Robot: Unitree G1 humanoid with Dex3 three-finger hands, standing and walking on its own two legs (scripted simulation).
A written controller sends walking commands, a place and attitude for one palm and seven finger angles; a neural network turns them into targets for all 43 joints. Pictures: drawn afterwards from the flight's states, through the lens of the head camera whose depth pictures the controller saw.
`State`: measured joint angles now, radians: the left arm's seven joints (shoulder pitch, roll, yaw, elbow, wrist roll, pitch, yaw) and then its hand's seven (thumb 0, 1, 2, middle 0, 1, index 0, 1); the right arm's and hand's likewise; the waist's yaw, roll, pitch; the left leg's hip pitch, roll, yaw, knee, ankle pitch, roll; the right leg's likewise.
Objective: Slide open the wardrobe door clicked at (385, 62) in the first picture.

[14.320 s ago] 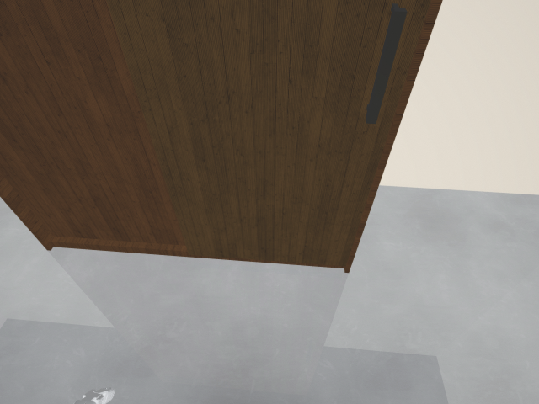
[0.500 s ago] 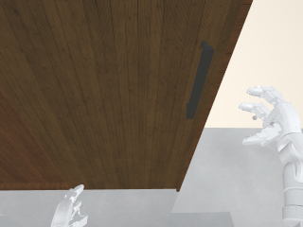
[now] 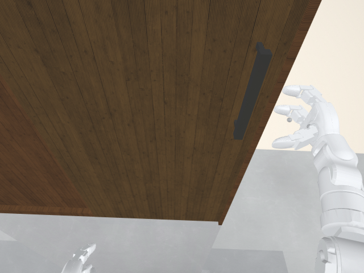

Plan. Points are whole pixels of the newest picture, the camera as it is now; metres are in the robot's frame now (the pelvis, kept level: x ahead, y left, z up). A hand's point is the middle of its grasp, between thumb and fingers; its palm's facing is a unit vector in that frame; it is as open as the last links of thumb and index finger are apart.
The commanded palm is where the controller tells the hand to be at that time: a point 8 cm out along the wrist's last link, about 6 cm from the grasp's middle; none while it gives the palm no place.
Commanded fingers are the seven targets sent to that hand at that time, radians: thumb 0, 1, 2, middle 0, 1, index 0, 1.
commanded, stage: move the hooked fingers beside the handle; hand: right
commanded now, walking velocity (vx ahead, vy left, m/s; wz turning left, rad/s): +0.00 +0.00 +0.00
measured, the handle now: (247, 96) +0.50 -0.10 +0.15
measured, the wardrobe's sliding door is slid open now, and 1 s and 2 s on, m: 0.00 0.00 0.00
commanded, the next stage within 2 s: feel for the door with the fingertips in 1.02 s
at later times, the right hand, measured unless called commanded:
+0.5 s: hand (276, 110) +0.45 -0.16 +0.15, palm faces -0.05 +1.00 +0.01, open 13.9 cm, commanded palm +0.42 -0.21 +0.16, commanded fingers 0.00 0.50 -0.30 0.30 1.20 0.30 1.20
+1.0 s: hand (283, 114) +0.43 -0.18 +0.16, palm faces -0.04 +1.00 +0.01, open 14.0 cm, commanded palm +0.41 -0.22 +0.16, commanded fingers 0.00 0.50 -0.30 0.30 1.20 0.30 1.20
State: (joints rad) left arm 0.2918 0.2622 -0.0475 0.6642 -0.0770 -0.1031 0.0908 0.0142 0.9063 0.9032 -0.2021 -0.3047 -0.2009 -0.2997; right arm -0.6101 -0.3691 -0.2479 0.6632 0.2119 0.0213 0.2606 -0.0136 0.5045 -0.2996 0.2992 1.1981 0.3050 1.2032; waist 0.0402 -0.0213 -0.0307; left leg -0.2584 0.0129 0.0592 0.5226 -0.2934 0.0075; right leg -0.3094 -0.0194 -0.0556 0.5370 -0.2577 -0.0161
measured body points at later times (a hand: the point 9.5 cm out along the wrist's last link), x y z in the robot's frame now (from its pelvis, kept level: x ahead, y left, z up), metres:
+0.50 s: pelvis +0.01 +0.00 +0.00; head +0.03 +0.01 +0.45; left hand +0.07 +0.27 -0.12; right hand +0.44 -0.22 +0.16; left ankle -0.01 +0.11 -0.73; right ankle +0.01 -0.11 -0.73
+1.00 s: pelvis +0.00 +0.00 +0.00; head +0.02 +0.00 +0.45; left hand +0.11 +0.26 -0.10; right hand +0.43 -0.23 +0.16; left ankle -0.01 +0.11 -0.73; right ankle +0.01 -0.11 -0.73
